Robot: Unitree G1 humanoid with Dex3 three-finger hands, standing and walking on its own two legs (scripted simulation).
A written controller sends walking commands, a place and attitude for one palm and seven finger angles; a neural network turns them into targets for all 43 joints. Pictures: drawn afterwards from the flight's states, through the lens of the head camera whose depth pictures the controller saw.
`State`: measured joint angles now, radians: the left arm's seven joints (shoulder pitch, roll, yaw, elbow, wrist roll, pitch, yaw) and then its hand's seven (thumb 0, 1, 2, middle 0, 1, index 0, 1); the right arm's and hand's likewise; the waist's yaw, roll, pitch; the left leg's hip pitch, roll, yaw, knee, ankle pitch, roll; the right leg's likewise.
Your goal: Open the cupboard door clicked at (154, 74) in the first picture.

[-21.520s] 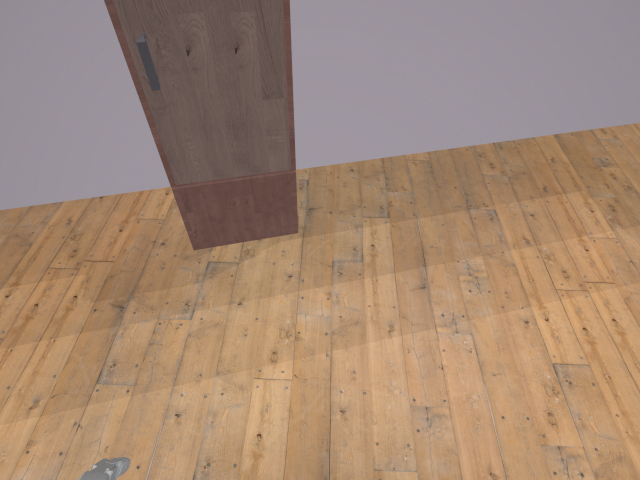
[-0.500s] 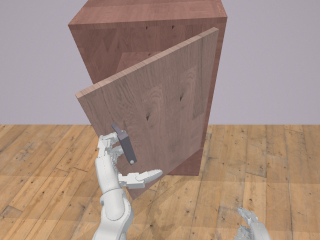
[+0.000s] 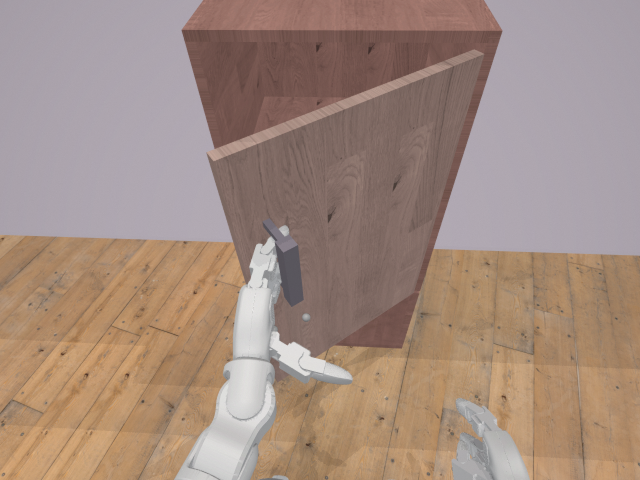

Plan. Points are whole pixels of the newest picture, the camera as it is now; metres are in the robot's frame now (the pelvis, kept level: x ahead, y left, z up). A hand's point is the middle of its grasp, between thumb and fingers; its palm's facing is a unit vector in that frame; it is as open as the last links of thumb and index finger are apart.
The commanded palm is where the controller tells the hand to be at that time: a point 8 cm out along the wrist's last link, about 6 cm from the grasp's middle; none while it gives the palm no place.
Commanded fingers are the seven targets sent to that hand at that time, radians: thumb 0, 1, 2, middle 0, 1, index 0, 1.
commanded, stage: slide the hand sideways off the handle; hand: left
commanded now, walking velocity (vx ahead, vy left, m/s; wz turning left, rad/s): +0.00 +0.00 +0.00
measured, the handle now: (282, 263) +0.37 +0.08 +0.07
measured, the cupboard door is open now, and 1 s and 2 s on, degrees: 38 40 40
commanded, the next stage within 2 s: draw the hand back to the body in 1.08 s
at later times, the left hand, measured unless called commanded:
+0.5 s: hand (283, 349) +0.25 +0.06 +0.07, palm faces -0.09 -1.00 +0.01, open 16.4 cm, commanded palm +0.22 +0.11 +0.07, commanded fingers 0.00 -0.50 0.30 -0.15 -0.30 -0.15 -0.30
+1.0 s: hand (243, 384) +0.21 +0.10 +0.07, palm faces -0.03 -1.00 -0.03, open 16.3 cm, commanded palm +0.18 +0.16 +0.07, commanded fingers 0.00 -0.50 0.30 -0.15 -0.30 -0.15 -0.30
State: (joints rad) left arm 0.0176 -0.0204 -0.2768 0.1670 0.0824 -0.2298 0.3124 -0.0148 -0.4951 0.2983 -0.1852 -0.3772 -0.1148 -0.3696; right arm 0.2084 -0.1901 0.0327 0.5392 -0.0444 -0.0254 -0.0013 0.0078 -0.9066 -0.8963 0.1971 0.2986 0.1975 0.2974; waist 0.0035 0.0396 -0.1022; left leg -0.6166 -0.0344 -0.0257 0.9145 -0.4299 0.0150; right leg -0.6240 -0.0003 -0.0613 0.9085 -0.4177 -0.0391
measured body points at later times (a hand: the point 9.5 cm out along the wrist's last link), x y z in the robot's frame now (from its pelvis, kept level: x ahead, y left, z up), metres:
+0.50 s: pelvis +0.01 +0.03 -0.01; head +0.05 +0.02 +0.44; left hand +0.25 +0.11 +0.07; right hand +0.20 -0.18 -0.08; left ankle +0.02 +0.11 -0.69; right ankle +0.02 -0.10 -0.69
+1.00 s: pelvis +0.03 +0.00 -0.01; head +0.07 -0.02 +0.43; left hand +0.21 +0.15 +0.07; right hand +0.21 -0.22 -0.08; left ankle +0.02 +0.11 -0.69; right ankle +0.02 -0.10 -0.69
